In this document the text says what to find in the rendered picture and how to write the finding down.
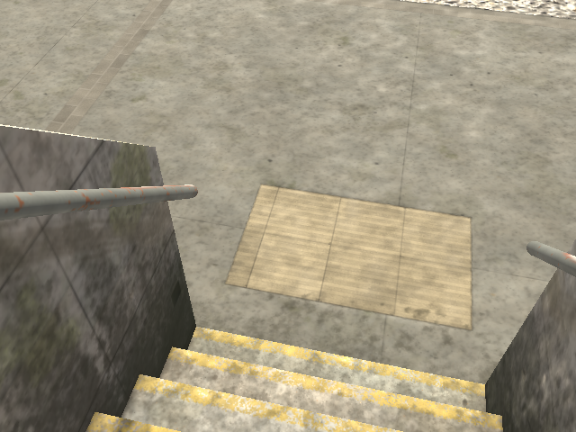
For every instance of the stairs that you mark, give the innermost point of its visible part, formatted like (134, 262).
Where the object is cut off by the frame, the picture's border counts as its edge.
(226, 382)

